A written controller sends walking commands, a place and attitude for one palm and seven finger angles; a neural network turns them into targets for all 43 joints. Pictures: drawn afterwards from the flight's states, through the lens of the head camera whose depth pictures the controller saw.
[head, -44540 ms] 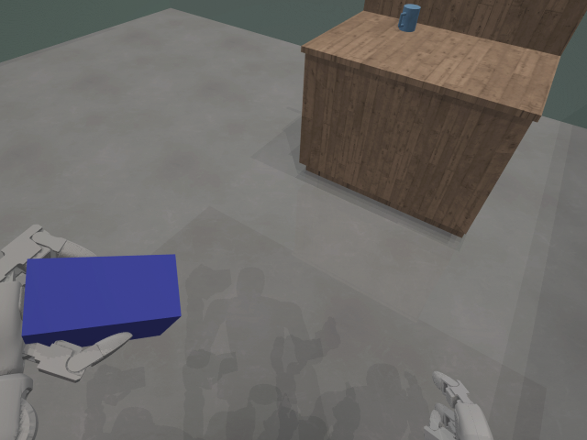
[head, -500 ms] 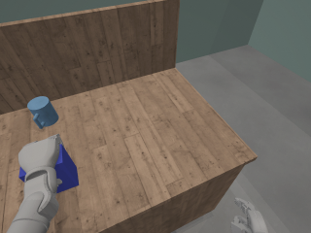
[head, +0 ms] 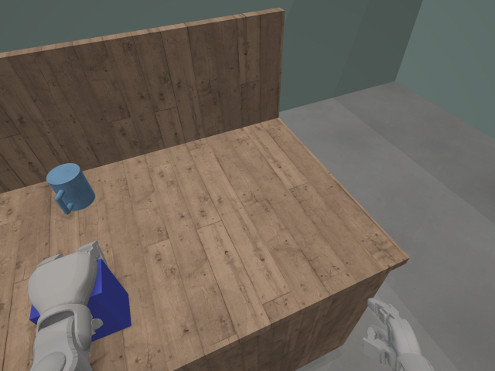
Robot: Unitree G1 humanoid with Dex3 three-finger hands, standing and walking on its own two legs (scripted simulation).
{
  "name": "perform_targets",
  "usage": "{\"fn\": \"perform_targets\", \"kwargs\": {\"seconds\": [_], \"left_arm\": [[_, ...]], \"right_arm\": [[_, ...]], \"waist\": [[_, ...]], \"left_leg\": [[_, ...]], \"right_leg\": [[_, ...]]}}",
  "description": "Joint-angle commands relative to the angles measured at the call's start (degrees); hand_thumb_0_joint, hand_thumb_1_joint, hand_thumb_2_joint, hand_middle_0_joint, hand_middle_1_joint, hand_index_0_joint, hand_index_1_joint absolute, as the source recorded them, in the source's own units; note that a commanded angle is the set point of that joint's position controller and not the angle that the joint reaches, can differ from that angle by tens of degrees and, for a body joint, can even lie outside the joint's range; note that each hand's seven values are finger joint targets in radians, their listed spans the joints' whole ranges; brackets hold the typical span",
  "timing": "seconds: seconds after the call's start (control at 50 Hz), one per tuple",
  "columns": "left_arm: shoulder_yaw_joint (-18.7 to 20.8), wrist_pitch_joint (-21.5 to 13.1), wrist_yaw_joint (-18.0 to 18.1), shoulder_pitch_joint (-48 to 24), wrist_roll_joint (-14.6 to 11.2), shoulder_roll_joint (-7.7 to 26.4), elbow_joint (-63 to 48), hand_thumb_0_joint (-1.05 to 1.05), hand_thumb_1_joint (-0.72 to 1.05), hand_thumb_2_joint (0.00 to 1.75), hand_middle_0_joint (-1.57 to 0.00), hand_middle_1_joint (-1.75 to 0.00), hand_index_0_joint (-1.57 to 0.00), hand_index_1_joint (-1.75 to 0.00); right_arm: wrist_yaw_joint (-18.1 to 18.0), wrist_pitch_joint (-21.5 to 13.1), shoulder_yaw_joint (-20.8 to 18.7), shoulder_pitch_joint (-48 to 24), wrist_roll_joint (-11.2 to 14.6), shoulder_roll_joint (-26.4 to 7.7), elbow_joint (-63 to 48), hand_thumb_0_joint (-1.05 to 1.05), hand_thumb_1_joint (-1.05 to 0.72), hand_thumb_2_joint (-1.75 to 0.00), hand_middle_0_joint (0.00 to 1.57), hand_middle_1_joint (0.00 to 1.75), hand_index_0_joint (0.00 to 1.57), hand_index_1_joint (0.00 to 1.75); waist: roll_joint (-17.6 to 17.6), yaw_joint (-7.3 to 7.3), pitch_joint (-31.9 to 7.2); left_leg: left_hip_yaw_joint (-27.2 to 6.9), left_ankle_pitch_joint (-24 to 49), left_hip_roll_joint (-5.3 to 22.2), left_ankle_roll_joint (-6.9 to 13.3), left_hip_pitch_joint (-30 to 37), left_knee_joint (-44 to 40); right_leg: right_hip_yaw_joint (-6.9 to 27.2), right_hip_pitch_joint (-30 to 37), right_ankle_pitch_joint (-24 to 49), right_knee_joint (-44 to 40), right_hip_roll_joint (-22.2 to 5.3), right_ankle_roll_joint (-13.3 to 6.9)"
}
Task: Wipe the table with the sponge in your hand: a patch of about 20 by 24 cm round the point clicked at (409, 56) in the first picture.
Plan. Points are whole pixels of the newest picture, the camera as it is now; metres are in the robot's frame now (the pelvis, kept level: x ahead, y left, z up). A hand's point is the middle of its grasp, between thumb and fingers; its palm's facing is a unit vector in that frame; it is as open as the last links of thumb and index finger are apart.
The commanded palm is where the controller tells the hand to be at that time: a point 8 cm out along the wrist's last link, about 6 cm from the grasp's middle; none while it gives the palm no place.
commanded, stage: wipe back along the first lane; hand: left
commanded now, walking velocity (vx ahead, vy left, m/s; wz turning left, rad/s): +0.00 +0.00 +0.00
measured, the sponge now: (91, 310) +0.20 +0.31 -0.04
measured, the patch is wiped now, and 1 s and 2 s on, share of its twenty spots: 1.00 1.00 1.00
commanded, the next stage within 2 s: lift the sponge slowly off the table in 0.34 s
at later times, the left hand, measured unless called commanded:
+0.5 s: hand (88, 317) +0.18 +0.28 +0.02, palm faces -0.01 -0.09 -1.00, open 10.3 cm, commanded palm +0.14 +0.26 +0.05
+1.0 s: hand (90, 321) +0.17 +0.27 +0.03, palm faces -0.02 -0.15 -0.99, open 10.3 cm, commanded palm +0.14 +0.26 +0.08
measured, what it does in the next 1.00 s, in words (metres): stands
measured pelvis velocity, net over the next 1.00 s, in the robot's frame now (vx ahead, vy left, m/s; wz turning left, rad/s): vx -0.02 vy -0.02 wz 0.00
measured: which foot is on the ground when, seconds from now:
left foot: down 0.00-1.00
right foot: down 0.00-1.00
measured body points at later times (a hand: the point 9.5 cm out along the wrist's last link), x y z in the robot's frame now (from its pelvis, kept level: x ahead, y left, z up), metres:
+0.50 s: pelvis -0.02 +0.00 +0.00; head -0.03 -0.03 +0.45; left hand +0.17 +0.28 +0.07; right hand +0.22 -0.20 -0.08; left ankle -0.05 +0.09 -0.73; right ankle +0.00 -0.13 -0.73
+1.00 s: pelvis -0.02 -0.02 +0.00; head -0.04 -0.05 +0.45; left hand +0.17 +0.27 +0.08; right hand +0.23 -0.23 -0.07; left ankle -0.05 +0.09 -0.73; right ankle +0.00 -0.13 -0.73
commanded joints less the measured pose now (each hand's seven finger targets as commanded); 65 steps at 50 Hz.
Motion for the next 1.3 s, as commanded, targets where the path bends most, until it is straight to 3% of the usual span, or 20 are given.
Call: {"fn": "perform_targets", "kwargs": {"seconds": [0.0, 0.04, 0.08, 0.14, 0.22, 0.34, 0.4, 0.44, 0.5, 0.54, 0.56, 0.74, 0.76, 0.84, 0.9, 0.94, 1.0, 1.04, 1.24, 1.28], "left_arm": [[-1.08, 1.22, -2.17, 6.78, -3.07, 1.66, -4.7, 0.0, 0.1, 1.3, -1.2, -1.6, -1.2, -1.6], [0.77, 1.54, -1.71, 5.49, -3.46, 3.53, -6.02, 0.0, 0.1, 1.3, -1.2, -1.6, -1.2, -1.6], [-2.6, 2.43, -1.76, 6.14, -2.89, 0.26, -6.4, 0.0, 0.1, 1.3, -1.2, -1.6, -1.2, -1.6], [-1.6, 2.58, -1.61, 7.11, -2.97, 1.54, -7.95, 0.0, 0.1, 1.3, -1.2, -1.6, -1.2, -1.6], [-4.92, 3.12, -2.0, 10.95, -2.44, -0.96, -8.96, 0.0, 0.1, 1.3, -1.2, -1.6, -1.2, -1.6], [-4.37, 3.85, -1.49, 4.82, -1.87, 0.35, -9.64, 0.0, 0.1, 1.3, -1.2, -1.6, -1.2, -1.6], [-6.64, 4.66, -1.49, 2.96, -1.13, -1.78, -6.17, 0.0, 0.1, 1.3, -1.2, -1.6, -1.2, -1.6], [-4.06, 4.44, -1.26, -0.79, -1.06, 1.04, -6.92, 0.0, 0.1, 1.3, -1.2, -1.6, -1.2, -1.6], [-4.49, 4.64, -1.51, -0.61, -0.93, 0.31, -6.32, 0.0, 0.1, 1.3, -1.2, -1.6, -1.2, -1.6], [-2.45, 3.92, -1.51, -0.81, -1.28, 2.7, -8.95, 0.0, 0.1, 1.3, -1.2, -1.6, -1.2, -1.6], [-4.43, 4.08, -1.83, -1.25, -1.04, 0.94, -8.99, 0.0, 0.1, 1.3, -1.2, -1.6, -1.2, -1.6], [-0.05, 2.28, -2.32, -1.35, -1.87, 5.7, -12.74, 0.0, 0.1, 1.3, -1.2, -1.6, -1.2, -1.6], [-1.74, 2.28, -2.46, -1.31, -1.73, 4.04, -12.66, 0.0, 0.1, 1.3, -1.2, -1.6, -1.2, -1.6], [1.65, 1.35, -2.16, -2.31, -1.7, 7.22, -14.8, 0.0, 0.1, 1.3, -1.2, -1.6, -1.2, -1.6], [0.52, 1.34, -2.26, -2.11, -1.09, 6.3, -14.59, 0.0, 0.1, 1.3, -1.2, -1.6, -1.2, -1.6], [3.46, 0.79, -1.97, -3.11, -1.17, 9.31, -16.71, 0.0, 0.1, 1.3, -1.2, -1.6, -1.2, -1.6], [1.36, 0.99, -2.28, -1.63, -0.57, 7.28, -17.1, 0.0, 0.1, 1.3, -1.2, -1.6, -1.2, -1.6], [3.62, 0.76, -2.01, -3.57, -0.74, 9.78, -19.47, 0.0, 0.1, 1.3, -1.2, -1.6, -1.2, -1.6], [5.2, 0.99, -2.23, -9.74, 0.69, 12.84, -21.59, 0.0, 0.1, 1.3, -1.2, -1.6, -1.2, -1.6], [3.52, 1.28, -2.66, -10.12, 0.95, 11.21, -21.06, 0.0, 0.1, 1.3, -1.2, -1.6, -1.2, -1.6]], "right_arm": [[-0.32, -2.79, -2.12, -10.23, 0.11, -5.86, -9.78, 0.0, -0.9, -0.9, 0.2, 0.3, 0.2, 0.3], [-0.46, -2.58, -2.16, -11.17, 0.21, -6.13, -9.42, 0.0, -0.9, -0.9, 0.2, 0.3, 0.2, 0.3], [-0.21, -2.61, -1.91, -11.24, 0.29, -5.47, -10.15, 0.0, -0.9, -0.9, 0.2, 0.3, 0.2, 0.3], [-0.08, -2.52, -2.05, -12.13, 0.27, -5.62, -9.92, 0.0, -0.9, -0.9, 0.2, 0.3, 0.2, 0.3], [0.57, -2.39, -1.8, -12.2, 0.35, -5.19, -10.54, 0.0, -0.9, -0.9, 0.2, 0.3, 0.2, 0.3], [0.24, -1.88, -1.58, -13.21, 0.36, -5.37, -9.95, 0.0, -0.9, -0.9, 0.2, 0.3, 0.2, 0.3], [-0.16, -1.96, -1.38, -12.64, 0.38, -5.15, -10.04, 0.0, -0.9, -0.9, 0.2, 0.3, 0.2, 0.3], [-0.56, -1.93, -1.38, -13.21, 0.34, -5.51, -9.47, 0.0, -0.9, -0.9, 0.2, 0.3, 0.2, 0.3], [-0.87, -2.25, -1.34, -12.89, 0.26, -5.15, -9.66, 0.0, -0.9, -0.9, 0.2, 0.3, 0.2, 0.3], [-0.98, -2.49, -1.42, -13.59, 0.1, -5.3, -9.69, 0.0, -0.9, -0.9, 0.2, 0.3, 0.2, 0.3], [-1.07, -2.51, -1.36, -13.28, -0.02, -5.12, -10.07, 0.0, -0.9, -0.9, 0.2, 0.3, 0.2, 0.3], [-1.2, -3.12, -1.46, -13.96, -0.33, -5.08, -9.3, 0.0, -0.9, -0.9, 0.2, 0.3, 0.2, 0.3], [-1.31, -3.16, -1.36, -13.47, -0.49, -4.85, -9.88, 0.0, -0.9, -0.9, 0.2, 0.3, 0.2, 0.3], [-1.52, -3.32, -1.39, -14.59, -0.61, -4.92, -9.13, 0.0, -0.9, -0.9, 0.2, 0.3, 0.2, 0.3], [-1.55, -3.58, -1.47, -14.29, -0.84, -4.84, -9.05, 0.0, -0.9, -0.9, 0.2, 0.3, 0.2, 0.3], [-1.69, -3.67, -1.6, -14.99, -0.89, -4.97, -8.64, 0.0, -0.9, -0.9, 0.2, 0.3, 0.2, 0.3], [-1.47, -3.64, -1.53, -14.86, -1.08, -4.74, -8.68, 0.0, -0.9, -0.9, 0.2, 0.3, 0.2, 0.3], [-1.59, -3.75, -1.55, -15.59, -1.15, -4.81, -8.58, 0.0, -0.9, -0.9, 0.2, 0.3, 0.2, 0.3], [-2.2, -3.87, -0.98, -17.26, -1.42, -4.72, -8.01, 0.0, -0.9, -0.9, 0.2, 0.3, 0.2, 0.3], [-2.17, -3.99, -0.77, -17.17, -1.32, -4.36, -8.07, 0.0, -0.9, -0.9, 0.2, 0.3, 0.2, 0.3]], "waist": [[-6.8, 0.34, -4.96], [-6.94, 0.41, -3.85], [-5.94, 0.41, -2.99], [-6.46, 0.78, -3.06], [-6.19, 0.88, -3.04], [-5.63, 0.41, 0.03], [-7.36, 0.28, 0.94], [-5.96, 0.39, -0.27], [-6.8, 0.62, -2.7], [-5.4, 0.91, -4.3], [-4.92, 0.72, -4.67], [-4.84, 1.01, -2.58], [-4.78, 0.94, -2.47], [-4.07, 1.36, -3.06], [-3.2, 1.34, -2.6], [-2.91, 1.66, -3.95], [-2.81, 1.61, -3.39], [-1.39, 1.77, -3.66], [0.0, 2.16, -2.75], [-0.17, 1.91, -3.02]], "left_leg": [[-2.67, 22.89, 1.03, -1.07, -1.38, -3.94], [-3.29, 20.85, 1.44, -1.08, -1.61, -4.64], [-3.35, 21.18, 1.51, -1.02, -1.23, -4.84], [-3.97, 20.35, 1.91, -1.13, -0.95, -5.17], [-3.73, 20.89, 1.76, -1.09, -0.94, -5.0], [-4.44, 15.28, 2.05, -1.0, -1.8, -6.2], [-4.05, 13.27, 1.5, -0.75, -2.44, -6.23], [-4.32, 11.54, 1.52, -0.78, -2.26, -6.63], [-3.79, 13.19, 0.91, -0.54, -1.45, -6.07], [-3.97, 14.04, 0.9, -0.4, -0.72, -6.07], [-3.5, 14.62, 0.58, -0.23, -0.45, -5.79], [-3.5, 15.16, 0.37, -0.05, 0.7, -6.64], [-3.17, 14.91, 0.08, 0.19, 0.6, -6.59], [-3.43, 15.62, -0.03, -0.03, 1.94, -7.17], [-2.94, 16.72, -0.19, 0.01, 2.84, -7.15], [-3.18, 16.8, -0.18, 0.04, 3.74, -7.38], [-2.86, 18.55, -0.26, -0.08, 4.45, -7.49], [-3.1, 18.08, -0.05, -0.05, 5.11, -8.08], [-3.67, 17.31, 0.12, 0.04, 7.2, -10.34], [-3.66, 17.67, 0.02, -0.05, 7.31, -10.68]], "right_leg": [[0.77, 9.5, 22.24, -0.47, 0.18, -4.32], [1.25, 8.56, 18.77, -0.75, 0.53, -4.53], [0.22, 7.84, 17.13, -0.9, 0.54, -4.5], [0.73, 7.82, 15.28, -0.86, 0.85, -4.74], [0.51, 8.15, 15.79, -0.73, 0.87, -4.63], [1.18, 5.35, 8.89, -1.41, 1.52, -4.93], [0.71, 4.52, 6.81, -1.95, 1.51, -4.81], [1.78, 4.63, 4.91, -1.97, 1.57, -5.03], [1.47, 6.56, 7.21, -2.09, 1.3, -4.9], [2.56, 7.85, 8.63, -1.93, 1.19, -5.09], [1.75, 8.35, 9.38, -2.0, 1.04, -4.93], [3.81, 9.93, 11.56, -3.57, 0.74, -4.9], [3.15, 10.25, 11.28, -3.84, 0.64, -4.69], [4.74, 11.42, 12.34, -4.45, 0.53, -4.91], [4.1, 11.57, 13.16, -5.18, 0.39, -4.82], [5.48, 12.63, 13.55, -5.4, 0.38, -5.02], [4.48, 12.89, 15.15, -5.71, 0.36, -4.93], [5.28, 13.18, 13.89, -6.0, 0.5, -5.13], [5.15, 13.91, 8.11, -8.43, 0.88, -5.41], [4.18, 14.25, 8.01, -8.71, 0.72, -5.29]]}}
